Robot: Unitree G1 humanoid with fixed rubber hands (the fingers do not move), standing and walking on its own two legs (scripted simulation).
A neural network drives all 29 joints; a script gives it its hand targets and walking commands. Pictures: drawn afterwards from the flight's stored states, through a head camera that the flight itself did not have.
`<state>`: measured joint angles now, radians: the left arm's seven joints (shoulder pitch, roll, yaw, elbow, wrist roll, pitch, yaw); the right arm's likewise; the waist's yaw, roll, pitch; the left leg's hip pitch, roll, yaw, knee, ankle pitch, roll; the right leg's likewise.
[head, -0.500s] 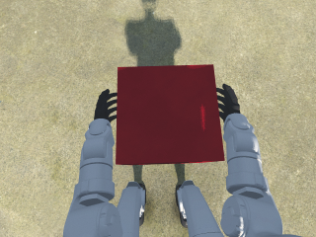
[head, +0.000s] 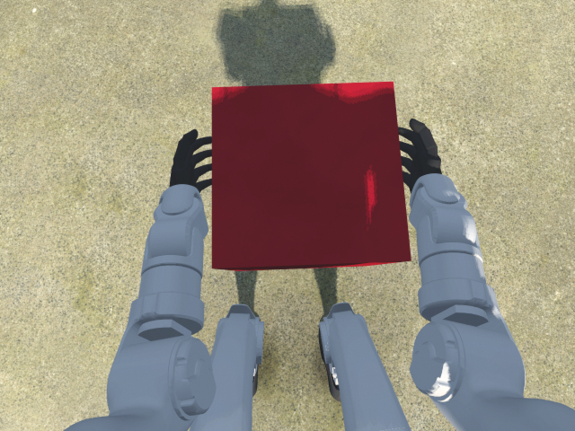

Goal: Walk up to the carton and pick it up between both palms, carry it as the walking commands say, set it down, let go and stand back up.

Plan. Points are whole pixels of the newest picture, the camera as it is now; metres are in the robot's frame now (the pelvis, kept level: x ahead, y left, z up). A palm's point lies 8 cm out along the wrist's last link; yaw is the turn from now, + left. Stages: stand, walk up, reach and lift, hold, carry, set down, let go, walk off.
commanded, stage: set down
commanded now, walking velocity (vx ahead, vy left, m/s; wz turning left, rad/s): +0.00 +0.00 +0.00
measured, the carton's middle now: (302, 192) +0.44 -0.02 -0.14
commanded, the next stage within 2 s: none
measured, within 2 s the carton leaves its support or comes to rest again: neither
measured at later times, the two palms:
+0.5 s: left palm (202, 189) +0.46 +0.14 -0.17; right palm (398, 179) +0.46 -0.18 -0.16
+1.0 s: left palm (211, 187) +0.49 +0.15 -0.26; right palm (381, 179) +0.49 -0.18 -0.25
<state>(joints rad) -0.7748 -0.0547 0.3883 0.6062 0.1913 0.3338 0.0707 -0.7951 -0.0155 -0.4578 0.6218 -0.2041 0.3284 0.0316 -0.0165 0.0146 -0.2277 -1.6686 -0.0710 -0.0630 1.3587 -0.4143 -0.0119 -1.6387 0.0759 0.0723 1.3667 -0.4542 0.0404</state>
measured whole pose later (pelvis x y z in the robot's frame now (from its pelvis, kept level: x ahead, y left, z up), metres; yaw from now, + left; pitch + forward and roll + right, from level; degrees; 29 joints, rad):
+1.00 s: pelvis -0.03 -0.01 -0.13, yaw +0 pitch +46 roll +0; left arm -1.20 0.12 0.37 0.73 0.08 0.32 0.11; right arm -1.22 -0.17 -0.40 0.74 -0.12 0.32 -0.03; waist 0.00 0.01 0.03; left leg -2.13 -0.12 -0.07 1.82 -0.48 -0.05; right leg -2.11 0.13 0.08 1.84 -0.53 0.07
